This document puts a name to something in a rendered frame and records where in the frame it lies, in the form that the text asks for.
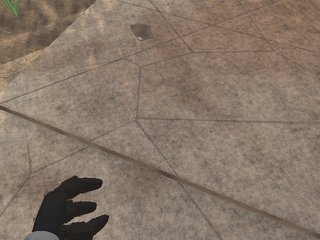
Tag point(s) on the left robot hand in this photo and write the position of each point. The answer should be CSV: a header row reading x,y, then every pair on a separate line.
x,y
56,209

